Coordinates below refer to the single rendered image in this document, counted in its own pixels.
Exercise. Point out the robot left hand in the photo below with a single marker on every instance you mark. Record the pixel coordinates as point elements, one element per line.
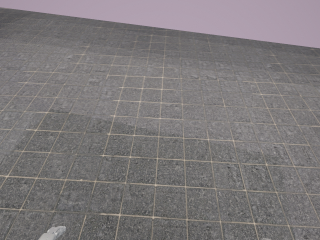
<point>53,233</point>

